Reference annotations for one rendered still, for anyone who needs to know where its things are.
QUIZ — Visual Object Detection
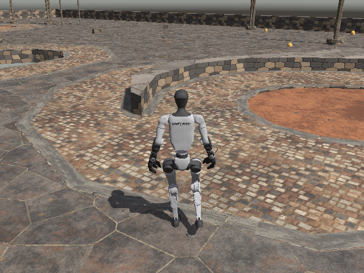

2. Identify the right robot hand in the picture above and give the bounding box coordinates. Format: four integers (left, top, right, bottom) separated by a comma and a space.
203, 157, 216, 169

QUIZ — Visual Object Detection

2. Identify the robot shin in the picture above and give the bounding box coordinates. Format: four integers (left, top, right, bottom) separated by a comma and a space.
168, 185, 178, 220
193, 182, 201, 220

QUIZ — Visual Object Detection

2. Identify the robot left upper arm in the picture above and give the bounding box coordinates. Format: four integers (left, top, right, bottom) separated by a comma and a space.
154, 114, 170, 146

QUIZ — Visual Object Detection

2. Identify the left robot hand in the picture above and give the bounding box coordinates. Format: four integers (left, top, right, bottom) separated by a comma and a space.
148, 160, 161, 173

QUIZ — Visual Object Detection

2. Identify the robot left forearm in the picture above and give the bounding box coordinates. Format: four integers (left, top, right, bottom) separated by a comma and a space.
149, 137, 160, 162

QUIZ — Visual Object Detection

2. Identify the robot right upper arm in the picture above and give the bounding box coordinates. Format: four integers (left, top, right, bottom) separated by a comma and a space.
193, 114, 209, 145

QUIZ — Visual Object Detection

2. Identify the robot left shin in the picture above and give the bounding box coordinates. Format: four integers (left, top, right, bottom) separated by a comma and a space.
168, 185, 178, 220

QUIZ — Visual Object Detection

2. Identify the robot right forearm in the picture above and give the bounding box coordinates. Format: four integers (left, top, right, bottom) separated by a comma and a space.
204, 137, 215, 159

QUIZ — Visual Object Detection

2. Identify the robot right shin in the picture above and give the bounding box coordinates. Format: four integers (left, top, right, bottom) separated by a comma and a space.
193, 182, 201, 220

